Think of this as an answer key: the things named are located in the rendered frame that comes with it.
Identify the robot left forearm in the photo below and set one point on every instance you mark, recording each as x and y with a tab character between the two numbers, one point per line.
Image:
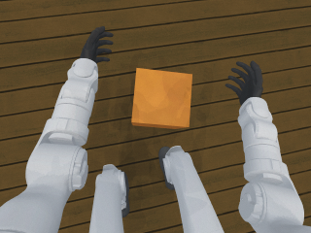
73	108

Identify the carton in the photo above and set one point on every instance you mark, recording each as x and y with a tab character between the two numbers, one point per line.
161	99

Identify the right robot upper arm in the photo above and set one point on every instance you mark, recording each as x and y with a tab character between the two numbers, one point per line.
271	208

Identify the robot right forearm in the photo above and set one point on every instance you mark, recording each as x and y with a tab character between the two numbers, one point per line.
263	160

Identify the right robot foot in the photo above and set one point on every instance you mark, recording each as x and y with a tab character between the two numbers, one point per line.
161	154

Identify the left robot upper arm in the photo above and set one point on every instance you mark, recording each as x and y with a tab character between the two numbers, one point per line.
54	172

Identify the robot right hand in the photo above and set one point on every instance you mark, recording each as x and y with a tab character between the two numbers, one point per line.
252	85

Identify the robot left hand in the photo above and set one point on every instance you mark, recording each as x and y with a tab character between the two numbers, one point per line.
91	50

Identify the robot right shin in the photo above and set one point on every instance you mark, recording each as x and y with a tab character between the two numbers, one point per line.
177	148

